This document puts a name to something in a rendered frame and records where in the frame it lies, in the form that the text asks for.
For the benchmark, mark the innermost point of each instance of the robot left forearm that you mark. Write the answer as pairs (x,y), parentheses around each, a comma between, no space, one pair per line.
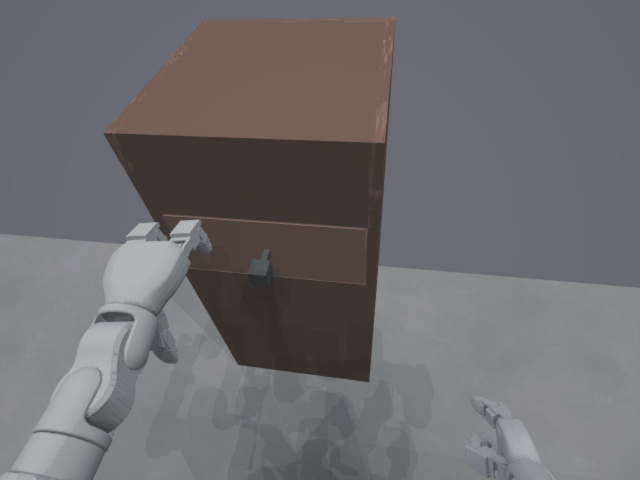
(91,400)

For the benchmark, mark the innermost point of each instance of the right robot hand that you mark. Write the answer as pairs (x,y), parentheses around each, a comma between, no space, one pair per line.
(490,456)

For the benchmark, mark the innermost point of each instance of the robot right forearm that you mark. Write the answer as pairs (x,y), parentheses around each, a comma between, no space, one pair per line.
(527,470)

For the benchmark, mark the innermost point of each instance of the handle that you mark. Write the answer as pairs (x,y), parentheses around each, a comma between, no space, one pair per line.
(260,271)

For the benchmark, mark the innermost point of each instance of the drawer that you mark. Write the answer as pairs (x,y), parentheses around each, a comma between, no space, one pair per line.
(324,252)

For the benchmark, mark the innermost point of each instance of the left robot hand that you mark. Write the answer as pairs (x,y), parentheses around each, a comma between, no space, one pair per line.
(148,269)

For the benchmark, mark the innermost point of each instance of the cabinet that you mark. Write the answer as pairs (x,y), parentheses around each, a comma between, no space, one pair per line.
(282,120)

